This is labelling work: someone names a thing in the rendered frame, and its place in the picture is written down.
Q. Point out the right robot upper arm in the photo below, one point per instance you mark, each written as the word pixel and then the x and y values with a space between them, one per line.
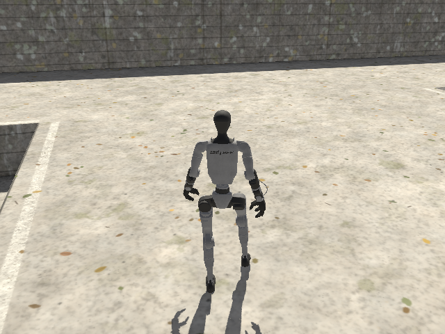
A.
pixel 247 159

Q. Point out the right robot hand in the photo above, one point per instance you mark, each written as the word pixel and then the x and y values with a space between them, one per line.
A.
pixel 261 206

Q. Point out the left robot upper arm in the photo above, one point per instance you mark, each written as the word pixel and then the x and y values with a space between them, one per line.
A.
pixel 200 147

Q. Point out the right robot forearm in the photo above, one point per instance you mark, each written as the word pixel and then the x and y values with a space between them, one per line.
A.
pixel 256 189

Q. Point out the right robot shin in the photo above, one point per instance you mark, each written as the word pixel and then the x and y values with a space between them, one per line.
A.
pixel 243 237

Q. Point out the left robot hand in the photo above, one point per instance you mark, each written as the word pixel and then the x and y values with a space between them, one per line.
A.
pixel 186 193

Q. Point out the left robot forearm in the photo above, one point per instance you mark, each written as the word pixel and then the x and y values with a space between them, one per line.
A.
pixel 189 181

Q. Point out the humanoid robot head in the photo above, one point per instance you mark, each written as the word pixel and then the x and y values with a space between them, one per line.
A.
pixel 222 120

